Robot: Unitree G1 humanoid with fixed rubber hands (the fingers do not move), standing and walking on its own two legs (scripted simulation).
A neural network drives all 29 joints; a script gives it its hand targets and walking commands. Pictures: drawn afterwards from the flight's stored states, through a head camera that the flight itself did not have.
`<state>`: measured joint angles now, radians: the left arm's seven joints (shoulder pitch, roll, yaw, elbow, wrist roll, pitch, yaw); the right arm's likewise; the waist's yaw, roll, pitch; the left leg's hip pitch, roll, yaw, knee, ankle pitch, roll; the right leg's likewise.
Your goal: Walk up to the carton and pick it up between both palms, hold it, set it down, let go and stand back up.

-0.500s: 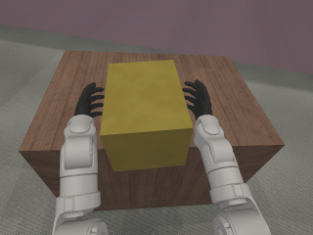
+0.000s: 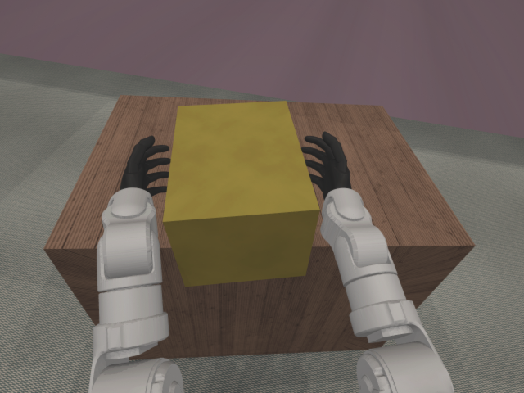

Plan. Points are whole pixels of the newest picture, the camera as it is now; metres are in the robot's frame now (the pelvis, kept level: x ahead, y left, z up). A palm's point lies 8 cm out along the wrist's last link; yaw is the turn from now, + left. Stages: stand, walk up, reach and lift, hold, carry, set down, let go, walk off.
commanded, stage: hold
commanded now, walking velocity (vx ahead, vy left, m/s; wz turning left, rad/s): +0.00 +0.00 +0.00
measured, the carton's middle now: (239, 187) +0.40 +0.02 +0.11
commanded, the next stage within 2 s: none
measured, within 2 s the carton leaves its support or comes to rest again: neither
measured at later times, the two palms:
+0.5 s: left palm (145, 192) +0.35 +0.16 +0.15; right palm (336, 187) +0.36 -0.13 +0.15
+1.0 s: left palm (142, 187) +0.34 +0.16 +0.16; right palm (337, 185) +0.35 -0.12 +0.16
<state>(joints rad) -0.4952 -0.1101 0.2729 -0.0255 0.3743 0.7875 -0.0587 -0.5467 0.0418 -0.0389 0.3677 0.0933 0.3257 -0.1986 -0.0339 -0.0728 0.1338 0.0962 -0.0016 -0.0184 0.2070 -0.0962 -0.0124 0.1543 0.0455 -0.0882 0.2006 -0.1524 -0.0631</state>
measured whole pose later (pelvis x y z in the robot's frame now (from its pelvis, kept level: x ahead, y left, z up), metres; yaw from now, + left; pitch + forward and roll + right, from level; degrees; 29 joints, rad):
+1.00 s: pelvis +0.01 +0.01 +0.00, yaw +0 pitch -11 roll +0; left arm -0.46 -0.11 0.24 -0.08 0.36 0.79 -0.05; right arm -0.51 0.02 -0.01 0.31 0.11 0.32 -0.20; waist -0.05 -0.07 0.14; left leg 0.10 0.00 -0.01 0.21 -0.11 -0.01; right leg 0.16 0.04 -0.08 0.18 -0.15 -0.06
